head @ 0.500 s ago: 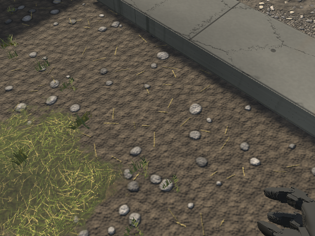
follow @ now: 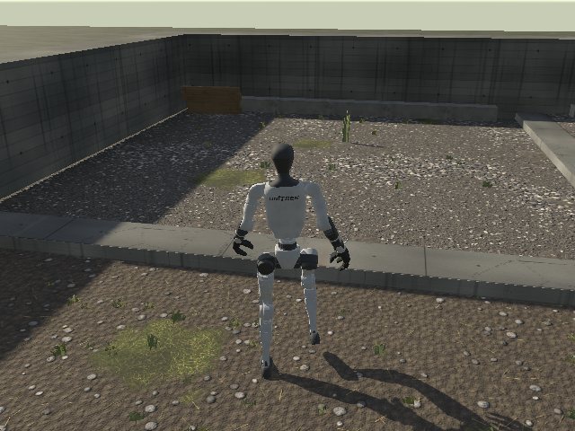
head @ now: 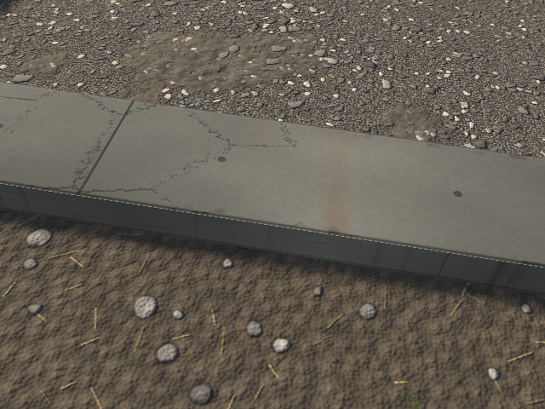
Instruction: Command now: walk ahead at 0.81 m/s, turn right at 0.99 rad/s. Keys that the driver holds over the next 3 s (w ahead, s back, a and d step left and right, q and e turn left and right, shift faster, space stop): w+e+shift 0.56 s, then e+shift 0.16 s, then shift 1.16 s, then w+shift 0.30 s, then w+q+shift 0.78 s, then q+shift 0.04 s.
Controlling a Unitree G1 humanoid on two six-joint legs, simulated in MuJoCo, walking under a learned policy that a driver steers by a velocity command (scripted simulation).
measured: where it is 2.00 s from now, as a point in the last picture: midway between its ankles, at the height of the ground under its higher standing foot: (394, 340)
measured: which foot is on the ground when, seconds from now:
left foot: down 0.00-0.30, up 0.32-0.68, down 0.70-1.00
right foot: up 0.00-0.26, down 0.28-0.68, up 0.70-1.00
